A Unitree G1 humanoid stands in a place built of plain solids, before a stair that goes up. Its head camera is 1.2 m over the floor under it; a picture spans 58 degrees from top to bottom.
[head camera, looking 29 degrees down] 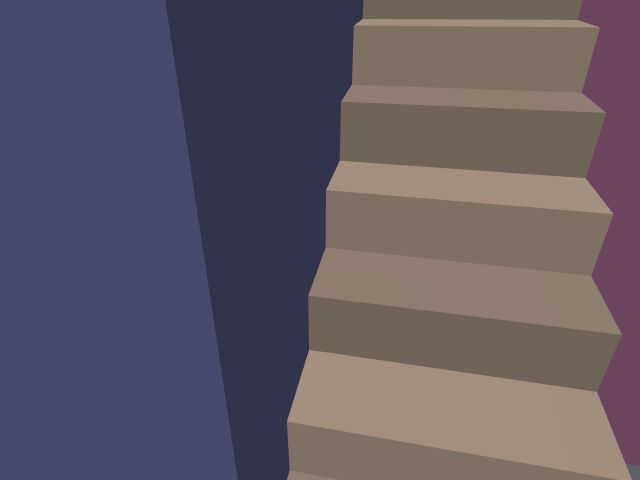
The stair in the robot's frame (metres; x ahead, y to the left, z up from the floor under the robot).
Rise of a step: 0.19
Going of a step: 0.22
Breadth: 0.80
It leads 12 degrees to the right of straight ahead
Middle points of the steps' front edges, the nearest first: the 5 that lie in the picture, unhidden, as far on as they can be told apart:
0.59 -0.22 0.38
0.80 -0.26 0.57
1.01 -0.31 0.76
1.22 -0.35 0.94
1.43 -0.40 1.13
